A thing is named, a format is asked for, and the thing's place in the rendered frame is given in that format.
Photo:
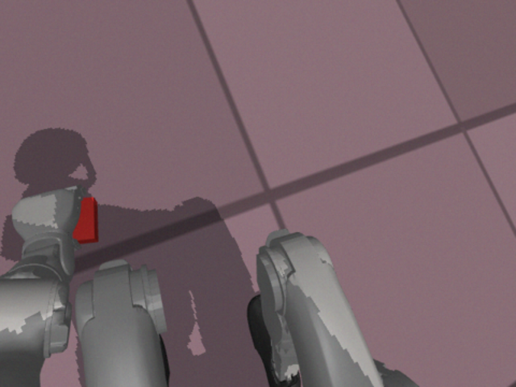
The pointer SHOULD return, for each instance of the right robot hand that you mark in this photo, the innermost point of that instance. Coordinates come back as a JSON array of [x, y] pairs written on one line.
[[392, 378]]

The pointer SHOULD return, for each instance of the right robot foot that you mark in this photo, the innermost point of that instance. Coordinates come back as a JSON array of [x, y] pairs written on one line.
[[262, 344]]

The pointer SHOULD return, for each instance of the left robot arm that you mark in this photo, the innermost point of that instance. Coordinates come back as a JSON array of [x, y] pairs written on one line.
[[35, 312]]

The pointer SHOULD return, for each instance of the left robot hand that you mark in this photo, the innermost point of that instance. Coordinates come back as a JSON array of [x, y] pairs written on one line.
[[56, 211]]

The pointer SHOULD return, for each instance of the small box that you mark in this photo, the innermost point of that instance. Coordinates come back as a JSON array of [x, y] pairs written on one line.
[[86, 230]]

